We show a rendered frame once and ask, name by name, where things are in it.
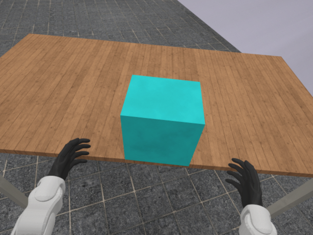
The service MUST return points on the carton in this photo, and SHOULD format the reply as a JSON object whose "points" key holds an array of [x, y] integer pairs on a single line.
{"points": [[162, 120]]}

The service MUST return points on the right robot forearm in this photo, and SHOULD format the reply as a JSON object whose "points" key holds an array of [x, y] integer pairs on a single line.
{"points": [[256, 220]]}

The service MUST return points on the table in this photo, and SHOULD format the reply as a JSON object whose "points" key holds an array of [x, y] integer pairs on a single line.
{"points": [[54, 89]]}

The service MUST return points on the robot right hand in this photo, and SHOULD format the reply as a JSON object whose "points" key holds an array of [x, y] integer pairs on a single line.
{"points": [[249, 187]]}

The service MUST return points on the robot left hand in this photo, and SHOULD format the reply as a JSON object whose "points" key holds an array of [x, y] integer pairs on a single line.
{"points": [[65, 160]]}

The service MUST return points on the left robot forearm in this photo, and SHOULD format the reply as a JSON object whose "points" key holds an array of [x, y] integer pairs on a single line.
{"points": [[44, 202]]}

